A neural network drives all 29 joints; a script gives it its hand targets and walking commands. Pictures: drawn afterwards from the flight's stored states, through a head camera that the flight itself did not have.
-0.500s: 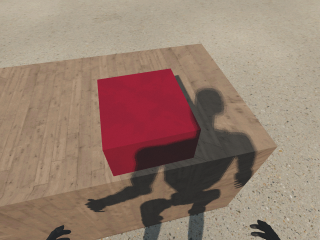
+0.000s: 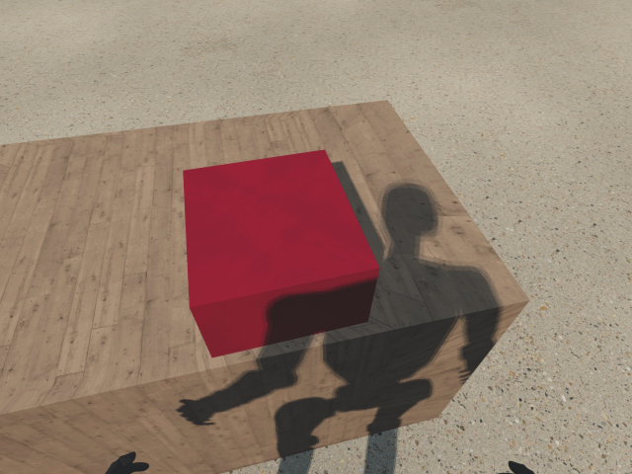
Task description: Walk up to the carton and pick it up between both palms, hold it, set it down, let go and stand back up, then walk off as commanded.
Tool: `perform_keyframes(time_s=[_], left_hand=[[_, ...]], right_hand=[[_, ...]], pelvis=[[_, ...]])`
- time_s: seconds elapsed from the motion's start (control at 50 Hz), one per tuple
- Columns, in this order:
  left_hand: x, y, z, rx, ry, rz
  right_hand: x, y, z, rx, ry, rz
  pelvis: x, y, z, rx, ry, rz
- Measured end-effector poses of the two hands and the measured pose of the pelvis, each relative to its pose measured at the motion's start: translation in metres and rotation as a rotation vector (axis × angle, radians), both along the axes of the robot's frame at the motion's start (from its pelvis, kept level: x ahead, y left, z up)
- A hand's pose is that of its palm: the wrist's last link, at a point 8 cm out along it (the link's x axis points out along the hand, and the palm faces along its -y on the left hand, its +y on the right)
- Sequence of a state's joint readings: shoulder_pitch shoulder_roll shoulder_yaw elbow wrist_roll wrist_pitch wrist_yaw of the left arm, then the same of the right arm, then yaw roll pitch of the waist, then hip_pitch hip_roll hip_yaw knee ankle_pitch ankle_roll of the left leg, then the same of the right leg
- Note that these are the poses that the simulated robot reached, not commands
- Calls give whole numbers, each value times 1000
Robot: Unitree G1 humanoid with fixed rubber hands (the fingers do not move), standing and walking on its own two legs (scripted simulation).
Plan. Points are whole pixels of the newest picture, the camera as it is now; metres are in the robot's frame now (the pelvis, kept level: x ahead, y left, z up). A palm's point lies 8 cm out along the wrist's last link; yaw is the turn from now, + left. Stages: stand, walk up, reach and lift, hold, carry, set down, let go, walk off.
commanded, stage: stand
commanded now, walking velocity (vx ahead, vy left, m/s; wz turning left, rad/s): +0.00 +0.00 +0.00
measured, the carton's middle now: (273, 244) +0.50 +0.07 -0.03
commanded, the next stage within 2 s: none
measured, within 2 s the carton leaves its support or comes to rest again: neither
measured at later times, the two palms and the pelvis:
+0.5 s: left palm out of the picture +0.09 +0.28 -0.10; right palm out of the picture +0.07 -0.29 -0.11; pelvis +0.00 -0.01 +0.01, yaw +0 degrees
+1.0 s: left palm out of the picture +0.06 +0.28 -0.11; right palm out of the picture +0.07 -0.29 -0.11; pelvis +0.00 +0.00 +0.01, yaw +0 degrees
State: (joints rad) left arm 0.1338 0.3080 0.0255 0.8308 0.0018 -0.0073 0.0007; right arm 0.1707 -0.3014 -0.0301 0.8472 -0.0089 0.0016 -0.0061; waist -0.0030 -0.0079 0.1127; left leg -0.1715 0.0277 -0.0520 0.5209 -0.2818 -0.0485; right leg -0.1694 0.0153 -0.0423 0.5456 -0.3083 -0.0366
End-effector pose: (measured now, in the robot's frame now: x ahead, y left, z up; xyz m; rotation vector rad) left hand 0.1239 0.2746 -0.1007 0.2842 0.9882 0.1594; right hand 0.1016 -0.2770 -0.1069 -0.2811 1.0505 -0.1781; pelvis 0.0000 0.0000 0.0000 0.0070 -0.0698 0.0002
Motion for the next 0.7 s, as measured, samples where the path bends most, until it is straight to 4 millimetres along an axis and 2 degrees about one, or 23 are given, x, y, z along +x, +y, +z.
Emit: perform_keyframes(time_s=[0.48,0.7], left_hand=[[-33,3,-3,13,106,50],[-46,2,-8,0,144,69]], right_hand=[[-31,-9,-6,-3,114,-35],[-36,-12,-3,-18,131,-47]], pelvis=[[-2,-7,8,-8,-2,2],[-3,-7,10,-10,-2,0]])
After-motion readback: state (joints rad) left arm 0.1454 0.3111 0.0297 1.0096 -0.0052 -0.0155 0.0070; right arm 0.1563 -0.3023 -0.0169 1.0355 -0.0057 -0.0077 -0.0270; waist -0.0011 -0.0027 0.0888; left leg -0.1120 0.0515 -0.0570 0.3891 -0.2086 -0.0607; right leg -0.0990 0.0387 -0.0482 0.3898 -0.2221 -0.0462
